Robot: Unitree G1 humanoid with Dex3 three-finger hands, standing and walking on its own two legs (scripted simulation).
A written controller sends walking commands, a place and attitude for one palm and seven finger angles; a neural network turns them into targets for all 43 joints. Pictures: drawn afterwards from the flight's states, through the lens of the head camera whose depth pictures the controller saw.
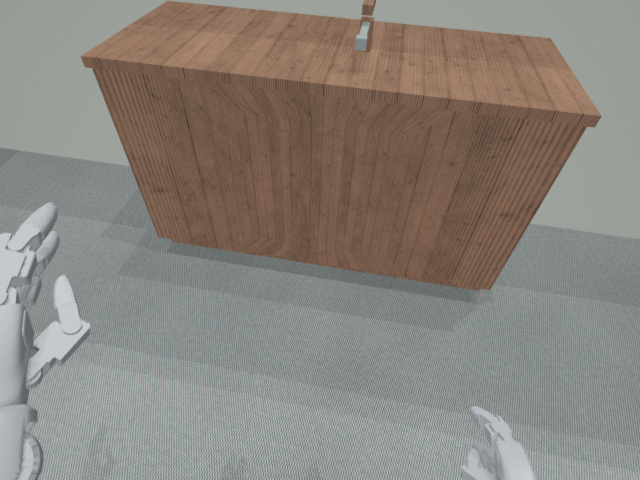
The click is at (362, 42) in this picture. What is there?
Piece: tap's lever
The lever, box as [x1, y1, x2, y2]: [355, 35, 367, 50]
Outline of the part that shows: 357,35 355,40 355,49 365,50 367,36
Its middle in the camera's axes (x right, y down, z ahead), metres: +0.10 -0.50 +0.98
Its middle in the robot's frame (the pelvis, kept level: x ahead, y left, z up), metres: +1.08 -0.03 +0.11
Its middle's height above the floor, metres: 0.89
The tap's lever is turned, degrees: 0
